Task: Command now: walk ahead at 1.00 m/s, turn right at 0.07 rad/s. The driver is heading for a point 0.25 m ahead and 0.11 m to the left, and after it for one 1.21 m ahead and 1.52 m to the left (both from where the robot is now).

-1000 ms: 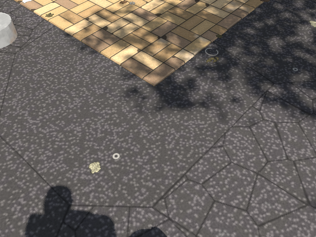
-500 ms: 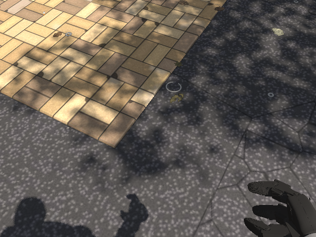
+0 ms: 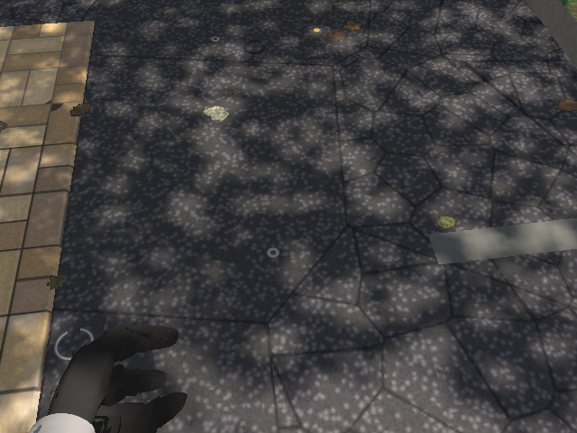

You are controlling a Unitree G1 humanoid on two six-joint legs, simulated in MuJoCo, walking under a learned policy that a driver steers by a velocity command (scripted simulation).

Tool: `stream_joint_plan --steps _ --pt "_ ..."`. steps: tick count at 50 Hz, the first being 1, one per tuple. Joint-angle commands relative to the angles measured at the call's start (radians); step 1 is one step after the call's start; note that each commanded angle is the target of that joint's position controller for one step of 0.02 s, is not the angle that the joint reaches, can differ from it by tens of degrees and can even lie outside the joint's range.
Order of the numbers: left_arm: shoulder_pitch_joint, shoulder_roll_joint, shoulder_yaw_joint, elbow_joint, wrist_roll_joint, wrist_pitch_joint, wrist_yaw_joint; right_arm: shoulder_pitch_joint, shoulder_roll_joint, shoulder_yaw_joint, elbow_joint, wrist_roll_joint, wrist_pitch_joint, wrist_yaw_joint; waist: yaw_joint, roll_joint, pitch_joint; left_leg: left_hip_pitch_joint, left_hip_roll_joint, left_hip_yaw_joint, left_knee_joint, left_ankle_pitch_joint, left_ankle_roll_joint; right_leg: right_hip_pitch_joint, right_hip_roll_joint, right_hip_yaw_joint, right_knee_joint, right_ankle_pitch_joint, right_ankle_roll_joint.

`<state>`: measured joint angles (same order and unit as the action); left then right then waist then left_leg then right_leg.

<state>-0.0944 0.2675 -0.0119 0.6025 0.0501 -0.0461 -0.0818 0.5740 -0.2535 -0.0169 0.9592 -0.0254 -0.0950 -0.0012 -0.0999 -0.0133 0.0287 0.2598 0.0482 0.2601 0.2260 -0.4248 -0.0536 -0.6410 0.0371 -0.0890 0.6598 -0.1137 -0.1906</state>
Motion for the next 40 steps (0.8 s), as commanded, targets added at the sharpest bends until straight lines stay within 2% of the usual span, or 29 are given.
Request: stream_joint_plan --steps 1,2,3,4,5,6,8,9,11,13,16,17,19,20,21,22,23,24,25,26,27,28,30,31,32,34,36,38,40 --pt "0.533 0.198 0.085 0.118 0.020 -0.008 0.048 -0.115 -0.258 -0.044 -0.083 0.012 0.010 -0.019 0.378 0.142 -0.208 -0.450 0.181 -0.086 0.711 1.201 0.154 0.823 -0.018 0.099 -0.100 -0.109 -0.051" --pt "0.515 0.293 0.103 0.126 0.040 -0.012 0.069 -0.032 -0.069 -0.011 -0.129 0.015 0.008 0.009 0.228 -0.142 -0.316 -0.803 0.018 -0.140 1.109 -0.043 0.139 1.099 -0.353 0.482 -0.097 -0.242 -0.056" --pt "0.543 0.303 0.115 0.103 0.020 -0.016 0.074 -0.043 -0.128 -0.024 -0.171 0.056 0.004 -0.001 0.245 -0.101 -0.473 -0.950 -0.046 -0.329 1.308 -0.049 0.159 1.145 -0.478 0.838 -0.254 -0.275 -0.091" --pt "0.508 0.241 0.109 0.137 0.005 -0.024 0.077 -0.176 -0.166 -0.036 -0.190 0.052 0.002 -0.005 0.234 0.012 -0.277 -1.013 0.011 -0.347 1.259 0.099 0.165 0.979 -0.404 0.669 -0.313 -0.222 -0.049" --pt "0.460 0.190 0.097 0.156 -0.001 -0.036 0.075 -0.192 -0.127 -0.026 -0.190 0.048 0.000 0.003 0.186 0.009 -0.113 -1.004 0.041 -0.327 1.178 0.152 0.160 0.794 -0.372 0.545 -0.361 -0.142 -0.037" --pt "0.412 0.146 0.089 0.162 0.001 -0.049 0.071 -0.185 -0.107 -0.024 -0.164 0.039 0.012 0.011 0.142 0.039 -0.051 -0.956 0.073 -0.336 1.119 0.177 0.152 0.672 -0.326 0.442 -0.402 -0.095 -0.006" --pt "0.404 0.084 0.071 0.180 -0.015 -0.066 0.074 -0.113 -0.065 -0.022 -0.125 0.016 0.051 0.032 0.081 -0.018 -0.016 -0.859 0.101 -0.336 1.070 0.200 0.135 0.527 -0.284 0.298 -0.476 -0.065 0.029" --pt "0.409 0.067 0.067 0.194 -0.026 -0.078 0.072 -0.132 -0.059 -0.026 -0.127 0.012 0.066 0.039 0.069 -0.020 0.007 -0.881 0.108 -0.336 1.053 0.205 0.132 0.519 -0.270 0.246 -0.499 -0.028 0.045" --pt "0.418 0.060 0.066 0.217 -0.041 -0.092 0.070 -0.226 -0.047 -0.031 -0.150 0.010 0.083 0.050 0.070 -0.013 0.059 -0.969 0.110 -0.311 1.022 0.273 0.126 0.519 -0.226 0.106 -0.541 0.093 0.096" --pt "0.430 0.054 0.062 0.230 -0.037 -0.104 0.066 -0.340 -0.026 -0.020 -0.203 0.017 0.079 0.057 0.075 -0.054 0.102 -0.991 0.098 -0.257 0.912 0.386 0.128 0.490 -0.190 -0.022 -0.557 0.300 0.124" --pt "0.447 0.064 0.056 0.245 -0.036 -0.108 0.076 -0.445 -0.030 -0.010 -0.240 0.020 0.067 0.071 0.081 -0.025 0.113 -0.942 0.045 -0.151 0.700 0.527 0.163 0.523 -0.150 -0.150 -0.564 0.502 0.160" --pt "0.455 0.083 0.056 0.249 -0.040 -0.108 0.084 -0.475 -0.030 -0.005 -0.254 0.017 0.064 0.078 0.082 -0.019 0.118 -0.898 0.025 -0.117 0.610 0.557 0.178 0.541 -0.158 -0.172 -0.563 0.594 0.172" --pt "0.475 0.138 0.062 0.250 -0.042 -0.106 0.106 -0.468 -0.057 -0.008 -0.255 0.011 0.063 0.086 0.061 -0.043 0.070 -0.788 -0.056 -0.047 0.513 0.584 0.208 0.637 -0.187 -0.197 -0.470 0.964 0.195" --pt "0.465 0.172 0.070 0.243 -0.038 -0.095 0.121 -0.410 -0.083 -0.015 -0.239 0.012 0.067 0.084 0.022 -0.076 0.023 -0.715 -0.092 -0.032 0.504 0.544 0.220 0.683 -0.208 -0.196 -0.378 1.131 0.203" --pt "0.435 0.207 0.081 0.229 -0.030 -0.079 0.134 -0.298 -0.121 -0.028 -0.212 0.012 0.073 0.079 -0.044 -0.105 -0.041 -0.599 -0.128 -0.033 0.510 0.476 0.234 0.699 -0.230 -0.185 -0.237 1.264 0.207" --pt "0.380 0.236 0.091 0.209 -0.022 -0.059 0.140 -0.117 -0.168 -0.050 -0.164 0.011 0.078 0.071 -0.139 -0.117 -0.119 -0.419 -0.151 -0.058 0.524 0.401 0.259 0.658 -0.251 -0.168 -0.012 1.318 0.200" --pt "0.308 0.249 0.098 0.185 -0.011 -0.041 0.137 0.105 -0.219 -0.080 -0.099 0.009 0.081 0.053 -0.243 -0.086 -0.189 -0.197 -0.138 -0.146 0.483 0.311 0.307 0.531 -0.251 -0.135 0.326 1.180 0.183" --pt "0.283 0.180 0.087 0.192 -0.011 -0.034 0.109 0.107 -0.248 -0.102 -0.083 0.030 0.080 0.032 -0.222 0.069 -0.127 -0.125 -0.094 -0.241 0.390 0.274 0.352 0.348 -0.075 -0.140 0.759 0.294 0.170" --pt "0.326 0.017 0.039 0.111 0.010 -0.058 0.095 -0.006 -0.308 -0.111 -0.094 0.022 0.091 0.026 -0.037 0.279 -0.071 -0.022 0.017 -0.544 0.470 0.520 0.426 -0.056 0.045 -0.031 1.085 -0.397 0.194" --pt "0.371 0.036 0.023 0.018 -0.013 -0.084 0.087 -0.072 -0.348 -0.120 -0.148 0.009 0.095 0.020 0.009 0.276 -0.262 0.102 0.171 -0.988 0.168 0.121 0.577 -0.236 0.033 0.164 1.116 -0.386 0.190" --pt "0.314 0.099 0.025 0.024 -0.002 -0.105 0.085 -0.110 -0.270 -0.111 -0.173 0.002 0.093 0.012 0.011 0.071 -0.144 -0.018 0.201 -1.082 -0.012 -0.098 0.523 -0.276 -0.028 0.198 1.007 -0.300 0.177" --pt "0.291 0.123 0.031 0.031 -0.001 -0.106 0.083 -0.150 -0.215 -0.097 -0.166 0.004 0.088 0.009 0.064 -0.058 -0.037 -0.192 0.179 -1.013 -0.037 -0.091 0.468 -0.225 -0.075 0.194 0.885 -0.228 0.181" --pt "0.285 0.103 0.021 0.029 0.028 -0.065 0.085 -0.192 -0.200 -0.087 -0.173 0.015 0.057 0.002 0.134 -0.115 0.041 -0.455 0.092 -0.845 -0.038 0.087 0.431 -0.094 -0.131 0.188 0.739 -0.232 0.221" --pt "0.281 0.091 0.015 0.027 0.031 -0.039 0.082 -0.201 -0.185 -0.079 -0.173 0.019 0.042 0.002 0.152 -0.112 0.063 -0.564 0.051 -0.776 -0.052 0.123 0.420 -0.038 -0.155 0.174 0.663 -0.236 0.241" --pt "0.250 0.082 0.010 0.008 0.030 -0.024 0.079 -0.205 -0.193 -0.080 -0.180 0.022 0.028 0.005 0.151 -0.096 0.072 -0.639 0.013 -0.718 -0.068 0.174 0.413 0.008 -0.165 0.150 0.565 -0.218 0.255" --pt "0.126 0.068 0.000 -0.049 0.015 -0.019 0.068 -0.192 -0.203 -0.085 -0.184 0.024 0.014 0.006 0.112 -0.056 0.095 -0.700 -0.043 -0.634 -0.086 0.312 0.390 0.061 -0.166 0.106 0.352 -0.072 0.267" --pt "0.039 0.039 -0.012 -0.081 -0.006 -0.022 0.059 -0.164 -0.208 -0.093 -0.183 0.033 0.016 0.011 0.058 -0.004 0.073 -0.648 -0.086 -0.591 -0.053 0.449 0.339 0.114 -0.133 0.084 0.144 0.114 0.254" --pt "-0.001 0.041 -0.013 -0.096 -0.019 -0.025 0.059 -0.125 -0.223 -0.103 -0.180 0.036 0.020 0.018 0.007 0.043 0.028 -0.525 -0.077 -0.607 -0.014 0.589 0.309 0.133 -0.086 0.070 0.021 0.197 0.241" --pt "-0.026 0.061 -0.008 -0.113 -0.025 -0.032 0.064 -0.121 -0.231 -0.110 -0.186 0.031 0.022 0.015 -0.006 0.075 0.010 -0.430 -0.048 -0.638 0.033 0.659 0.287 0.162 -0.065 0.091 -0.078 0.199 0.227"
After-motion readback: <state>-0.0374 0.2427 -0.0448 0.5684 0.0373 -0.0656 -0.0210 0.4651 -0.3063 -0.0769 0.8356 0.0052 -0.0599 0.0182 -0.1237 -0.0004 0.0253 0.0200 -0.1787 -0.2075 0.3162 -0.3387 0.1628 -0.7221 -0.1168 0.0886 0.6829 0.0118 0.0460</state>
